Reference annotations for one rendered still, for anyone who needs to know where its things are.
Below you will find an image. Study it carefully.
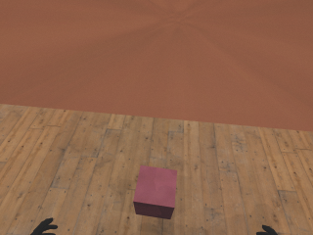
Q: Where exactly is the left robot hand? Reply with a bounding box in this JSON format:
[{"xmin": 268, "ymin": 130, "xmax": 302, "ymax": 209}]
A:
[{"xmin": 30, "ymin": 217, "xmax": 58, "ymax": 235}]

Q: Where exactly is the carton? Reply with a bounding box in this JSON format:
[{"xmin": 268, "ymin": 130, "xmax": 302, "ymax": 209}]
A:
[{"xmin": 133, "ymin": 165, "xmax": 177, "ymax": 219}]

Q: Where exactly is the right robot hand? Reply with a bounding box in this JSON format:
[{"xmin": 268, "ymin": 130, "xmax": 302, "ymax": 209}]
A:
[{"xmin": 256, "ymin": 225, "xmax": 278, "ymax": 235}]

